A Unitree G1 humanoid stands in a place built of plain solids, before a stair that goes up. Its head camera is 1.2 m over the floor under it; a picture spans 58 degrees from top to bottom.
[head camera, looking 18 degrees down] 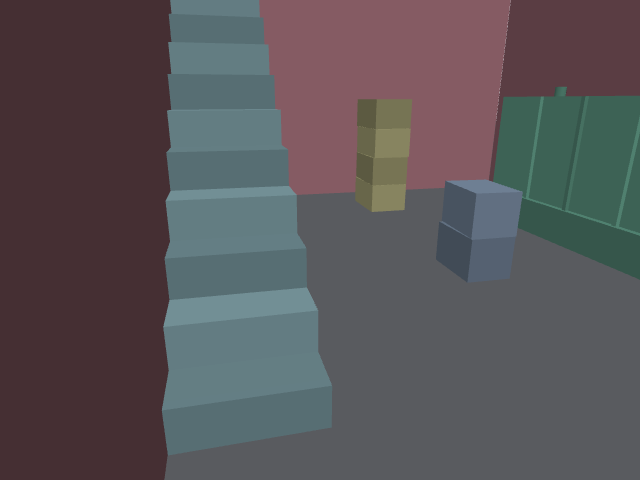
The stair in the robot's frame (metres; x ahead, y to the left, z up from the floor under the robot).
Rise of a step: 0.19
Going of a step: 0.24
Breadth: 0.60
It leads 13 degrees to the left of straight ahead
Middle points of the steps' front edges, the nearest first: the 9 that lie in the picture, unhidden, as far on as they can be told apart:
1.29 0.25 0.19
1.52 0.30 0.38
1.75 0.35 0.57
1.98 0.40 0.76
2.21 0.46 0.95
2.44 0.51 1.14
2.67 0.56 1.34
2.89 0.62 1.53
3.12 0.67 1.72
